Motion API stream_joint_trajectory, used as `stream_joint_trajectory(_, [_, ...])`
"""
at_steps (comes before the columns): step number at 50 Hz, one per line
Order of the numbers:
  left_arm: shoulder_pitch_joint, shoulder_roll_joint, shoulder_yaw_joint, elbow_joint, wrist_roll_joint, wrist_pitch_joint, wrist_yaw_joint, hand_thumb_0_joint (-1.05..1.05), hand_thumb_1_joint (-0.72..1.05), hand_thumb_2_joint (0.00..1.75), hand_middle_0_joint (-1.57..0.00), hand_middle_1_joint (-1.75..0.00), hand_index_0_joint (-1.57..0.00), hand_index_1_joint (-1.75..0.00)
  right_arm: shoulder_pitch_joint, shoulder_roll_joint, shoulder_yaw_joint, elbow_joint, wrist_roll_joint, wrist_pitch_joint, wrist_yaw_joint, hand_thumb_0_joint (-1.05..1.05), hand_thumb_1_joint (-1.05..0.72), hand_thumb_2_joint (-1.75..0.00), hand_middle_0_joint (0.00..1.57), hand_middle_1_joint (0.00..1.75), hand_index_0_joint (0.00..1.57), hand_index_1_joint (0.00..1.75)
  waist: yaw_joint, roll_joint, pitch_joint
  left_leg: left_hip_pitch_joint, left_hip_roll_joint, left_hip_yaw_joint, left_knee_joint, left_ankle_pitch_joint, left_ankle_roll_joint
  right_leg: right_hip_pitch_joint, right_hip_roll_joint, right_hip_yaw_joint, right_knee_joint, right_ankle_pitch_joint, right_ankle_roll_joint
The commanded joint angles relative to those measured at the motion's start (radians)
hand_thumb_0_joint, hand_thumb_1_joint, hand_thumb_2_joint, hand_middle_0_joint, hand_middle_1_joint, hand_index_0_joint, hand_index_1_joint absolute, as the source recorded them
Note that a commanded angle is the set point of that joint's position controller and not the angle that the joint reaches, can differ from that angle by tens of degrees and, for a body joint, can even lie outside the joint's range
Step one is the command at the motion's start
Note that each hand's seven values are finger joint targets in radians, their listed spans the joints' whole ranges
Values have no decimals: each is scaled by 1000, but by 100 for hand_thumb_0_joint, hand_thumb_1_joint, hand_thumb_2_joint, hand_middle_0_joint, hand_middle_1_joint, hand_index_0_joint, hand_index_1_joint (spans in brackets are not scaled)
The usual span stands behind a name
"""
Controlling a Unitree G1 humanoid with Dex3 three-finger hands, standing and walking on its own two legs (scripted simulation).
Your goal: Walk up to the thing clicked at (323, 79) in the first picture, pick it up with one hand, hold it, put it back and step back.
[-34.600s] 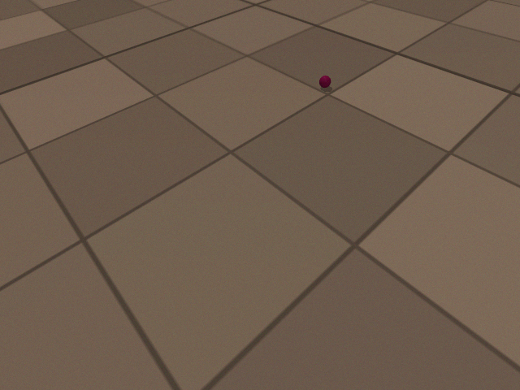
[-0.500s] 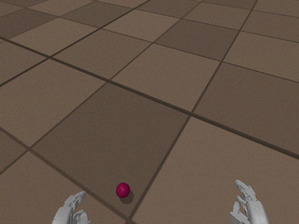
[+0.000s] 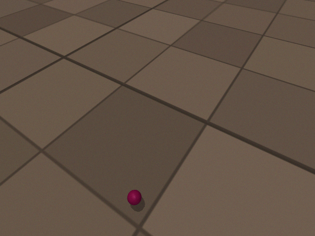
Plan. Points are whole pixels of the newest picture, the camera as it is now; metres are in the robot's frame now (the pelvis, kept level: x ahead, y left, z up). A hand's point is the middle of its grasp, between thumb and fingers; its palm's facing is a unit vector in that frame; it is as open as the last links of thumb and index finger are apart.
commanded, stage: stand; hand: left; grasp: from above
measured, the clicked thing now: (134, 197) +0.45 +0.19 -0.71
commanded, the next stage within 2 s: none
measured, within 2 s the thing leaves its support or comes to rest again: neither
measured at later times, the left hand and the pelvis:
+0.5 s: hand out of the picture +0.05 +0.24 -0.14, palm faces +0.05 -0.94 -0.33, open 7.3 cm; pelvis +0.00 +0.00 +0.02, yaw +0 degrees
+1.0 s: hand out of the picture +0.07 +0.23 -0.14, palm faces +0.03 -0.94 -0.33, open 7.3 cm; pelvis +0.00 -0.01 +0.02, yaw +0 degrees
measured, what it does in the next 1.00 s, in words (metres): stands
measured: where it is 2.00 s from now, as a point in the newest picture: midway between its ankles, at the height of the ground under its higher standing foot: outside the picture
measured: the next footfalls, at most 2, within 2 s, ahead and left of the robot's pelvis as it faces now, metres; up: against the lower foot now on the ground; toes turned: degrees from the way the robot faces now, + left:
none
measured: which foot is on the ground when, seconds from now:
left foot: down 0.00-1.00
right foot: down 0.00-1.00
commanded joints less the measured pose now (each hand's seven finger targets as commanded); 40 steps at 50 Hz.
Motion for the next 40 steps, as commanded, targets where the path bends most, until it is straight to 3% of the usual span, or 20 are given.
stream_joint_trajectory(1, [-48, 144, 38, 4, -7, -45, 11, 0, 90, 90, -20, -30, -20, -30, -39, -162, -40, -33, 12, -30, -21, 0, -90, -90, 20, 30, 20, 30, -9, 37, -98, 86, 77, -91, -210, 268, 36, 113, -61, 64, -174, 240, -52])
stream_joint_trajectory(5, [-61, 148, 32, 82, -12, -40, 12, 0, 90, 90, -20, -30, -20, -30, -45, -177, -36, 18, 18, -21, -25, 0, -90, -90, 20, 30, 20, 30, -9, 55, -55, 89, 87, -103, -290, 237, 31, 161, -59, 53, -225, 206, -42])
stream_joint_trajectory(11, [-59, 162, 25, 166, -8, -43, 13, 0, 90, 90, -20, -30, -20, -30, -46, -173, -30, 73, 27, -18, -26, 0, -90, -90, 20, 30, 20, 30, -9, 14, -35, 148, 89, -92, -322, 296, 19, 178, -71, 54, -282, 227, -39])
stream_joint_trajectory(21, [-82, 174, 22, 223, -10, -40, 7, 0, 90, 90, -20, -30, -20, -30, -76, -190, -26, 112, 26, -7, -19, 0, -90, -90, 20, 30, 20, 30, -9, 32, 10, 112, 96, -105, -391, 122, 20, 180, -71, 55, -330, 153, -38])
stream_joint_trajectory(24, [-101, 184, 23, 223, -12, -48, 5, 0, 90, 90, -20, -30, -20, -30, -74, -190, -23, 117, 27, -13, -16, 0, -90, -90, 20, 30, 20, 30, -14, 15, -8, 128, 95, -91, -375, 204, 20, 203, -83, 68, -343, 205, -38])
stream_joint_trajectory(27, [-108, 192, 23, 232, -13, -49, 4, 0, 90, 90, -20, -30, -20, -30, -82, -186, -17, 123, 30, -12, -14, 0, -90, -90, 20, 30, 20, 30, -12, 6, -13, 142, 94, -88, -374, 216, 14, 202, -81, 65, -346, 191, -36])
stream_joint_trajectory(33, [-126, 202, 22, 232, -17, -52, 4, 0, 90, 90, -20, -30, -20, -30, -83, -199, -11, 134, 31, -14, -15, 0, -90, -90, 20, 30, 20, 30, -15, 9, -50, 172, 106, -80, -365, 308, 15, 226, -89, 67, -346, 278, -40])
stream_joint_trajectory(40, [-141, 214, 23, 241, -20, -50, 0, 0, 90, 90, -20, -30, -20, -30, -89, -206, -4, 143, 32, -12, -14, 0, -90, -90, 20, 30, 20, 30, -18, 18, -33, 154, 109, -74, -380, 261, 14, 230, -91, 76, -358, 255, -44])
